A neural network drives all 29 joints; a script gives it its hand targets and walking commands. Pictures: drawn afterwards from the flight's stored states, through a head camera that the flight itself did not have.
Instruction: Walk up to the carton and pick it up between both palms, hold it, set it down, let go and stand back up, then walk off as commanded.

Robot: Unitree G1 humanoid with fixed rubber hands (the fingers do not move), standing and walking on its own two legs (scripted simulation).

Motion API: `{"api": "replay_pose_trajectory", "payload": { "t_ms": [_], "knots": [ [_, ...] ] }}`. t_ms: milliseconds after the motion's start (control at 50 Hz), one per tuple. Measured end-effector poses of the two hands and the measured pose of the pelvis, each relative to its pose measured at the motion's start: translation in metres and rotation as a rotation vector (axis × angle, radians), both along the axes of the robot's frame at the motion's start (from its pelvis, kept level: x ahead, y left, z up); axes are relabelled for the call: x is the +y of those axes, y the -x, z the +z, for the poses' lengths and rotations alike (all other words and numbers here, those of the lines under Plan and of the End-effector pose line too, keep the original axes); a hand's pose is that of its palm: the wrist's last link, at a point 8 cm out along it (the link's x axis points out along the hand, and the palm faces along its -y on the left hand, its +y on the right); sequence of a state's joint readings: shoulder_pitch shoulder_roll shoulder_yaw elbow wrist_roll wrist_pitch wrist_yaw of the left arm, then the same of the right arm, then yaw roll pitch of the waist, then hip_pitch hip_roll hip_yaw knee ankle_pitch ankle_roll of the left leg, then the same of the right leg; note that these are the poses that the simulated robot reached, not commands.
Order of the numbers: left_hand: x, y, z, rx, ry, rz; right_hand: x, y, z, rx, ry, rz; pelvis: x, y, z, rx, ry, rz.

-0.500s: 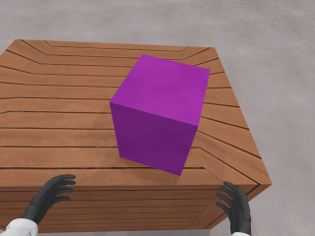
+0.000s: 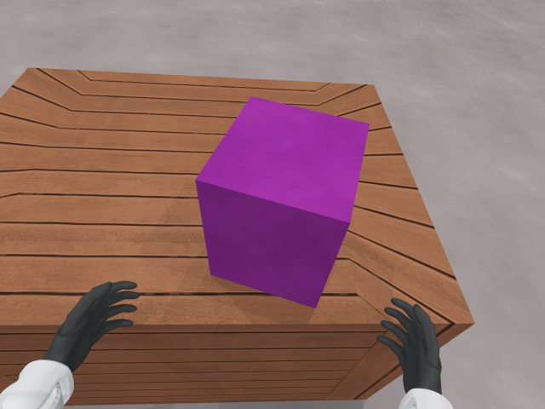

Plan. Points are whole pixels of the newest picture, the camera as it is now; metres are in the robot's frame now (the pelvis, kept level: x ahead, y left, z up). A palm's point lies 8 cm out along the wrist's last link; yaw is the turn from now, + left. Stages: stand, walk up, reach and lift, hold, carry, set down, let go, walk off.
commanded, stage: reach and lift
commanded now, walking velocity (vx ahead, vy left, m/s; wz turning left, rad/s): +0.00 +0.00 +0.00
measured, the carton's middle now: (284, 204) +0.43 +0.01 +0.04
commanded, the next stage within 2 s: none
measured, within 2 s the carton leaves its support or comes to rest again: neither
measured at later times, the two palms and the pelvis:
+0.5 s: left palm (98, 268) +0.27 +0.25 +0.08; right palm (419, 311) +0.24 -0.17 +0.08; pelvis +0.00 +0.00 +0.00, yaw +0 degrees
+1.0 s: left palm (126, 192) +0.35 +0.22 +0.13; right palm (432, 257) +0.30 -0.19 +0.11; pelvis +0.00 +0.00 +0.00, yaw +0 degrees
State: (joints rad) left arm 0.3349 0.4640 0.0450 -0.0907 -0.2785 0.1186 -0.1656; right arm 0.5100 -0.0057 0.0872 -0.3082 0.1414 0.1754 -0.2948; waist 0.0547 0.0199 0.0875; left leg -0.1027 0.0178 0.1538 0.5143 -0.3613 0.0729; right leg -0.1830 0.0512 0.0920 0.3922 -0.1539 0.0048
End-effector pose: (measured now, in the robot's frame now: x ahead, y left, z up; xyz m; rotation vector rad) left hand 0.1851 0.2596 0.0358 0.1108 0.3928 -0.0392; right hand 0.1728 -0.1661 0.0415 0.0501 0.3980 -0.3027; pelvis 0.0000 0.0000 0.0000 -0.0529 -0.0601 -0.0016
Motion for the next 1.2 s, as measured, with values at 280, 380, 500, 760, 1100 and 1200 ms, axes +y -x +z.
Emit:
{"api": "replay_pose_trajectory", "payload": {
  "t_ms": [280, 380, 500, 760, 1100, 1200],
  "knots": [
    [-0.008, -0.051, 0.028, -0.034, 0.023, -0.021, 0.002, -0.039, 0.021, -0.033, -0.005, 0.03, 0.0, -0.001, 0.0, 0.003, 0.0, 0.0],
    [-0.01, -0.063, 0.033, -0.018, 0.026, -0.029, 0.0, -0.05, 0.026, -0.034, -0.006, 0.031, 0.001, -0.003, 0.0, 0.007, 0.001, 0.0],
    [-0.014, -0.081, 0.045, -0.034, 0.025, -0.046, -0.001, -0.065, 0.037, -0.065, -0.004, 0.031, 0.002, -0.005, 0.001, 0.01, 0.002, 0.0],
    [-0.026, -0.125, 0.074, -0.058, 0.028, -0.08, -0.008, -0.095, 0.066, -0.143, -0.004, 0.028, 0.002, -0.002, 0.001, 0.007, 0.002, 0.001],
    [-0.038, -0.18, 0.107, -0.092, 0.051, -0.079, -0.02, -0.134, 0.077, -0.142, -0.012, 0.016, 0.001, 0.001, 0.001, 0.004, -0.001, 0.001],
    [-0.041, -0.191, 0.114, -0.082, 0.06, -0.07, -0.023, -0.145, 0.085, -0.152, -0.01, 0.014, 0.0, 0.003, 0.001, 0.0, -0.002, 0.002]
  ]
}}
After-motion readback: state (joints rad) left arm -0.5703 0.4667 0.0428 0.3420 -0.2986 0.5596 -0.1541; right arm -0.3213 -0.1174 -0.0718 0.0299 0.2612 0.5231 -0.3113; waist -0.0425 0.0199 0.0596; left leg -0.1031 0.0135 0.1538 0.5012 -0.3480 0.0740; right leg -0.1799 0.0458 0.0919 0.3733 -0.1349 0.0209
